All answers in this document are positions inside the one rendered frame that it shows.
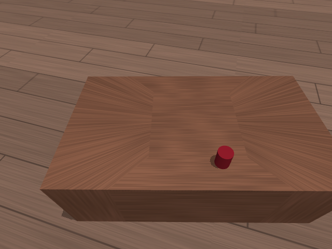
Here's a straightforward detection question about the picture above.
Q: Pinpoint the can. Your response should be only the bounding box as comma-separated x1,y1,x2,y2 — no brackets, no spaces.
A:
214,146,234,169

